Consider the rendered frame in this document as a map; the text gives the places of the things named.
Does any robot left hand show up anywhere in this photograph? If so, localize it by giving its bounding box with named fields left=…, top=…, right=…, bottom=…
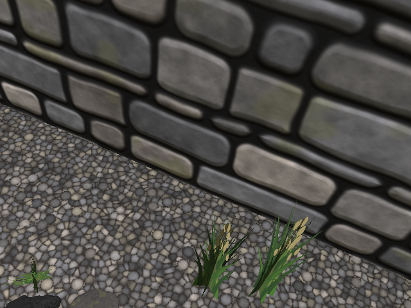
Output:
left=4, top=295, right=61, bottom=308

